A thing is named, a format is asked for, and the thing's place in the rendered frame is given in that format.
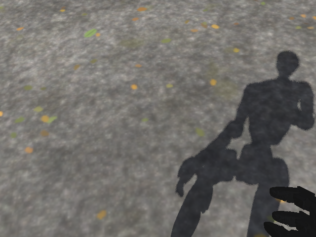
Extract robot right hand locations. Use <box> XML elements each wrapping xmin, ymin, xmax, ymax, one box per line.
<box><xmin>264</xmin><ymin>186</ymin><xmax>316</xmax><ymax>237</ymax></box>

